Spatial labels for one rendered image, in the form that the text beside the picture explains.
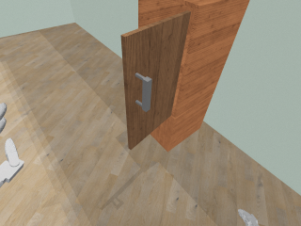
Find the cupboard door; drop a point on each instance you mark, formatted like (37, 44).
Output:
(155, 51)

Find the right robot hand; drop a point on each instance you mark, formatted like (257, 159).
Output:
(249, 220)

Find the left robot hand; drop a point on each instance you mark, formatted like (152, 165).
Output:
(10, 167)

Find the handle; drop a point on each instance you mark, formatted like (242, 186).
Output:
(146, 92)

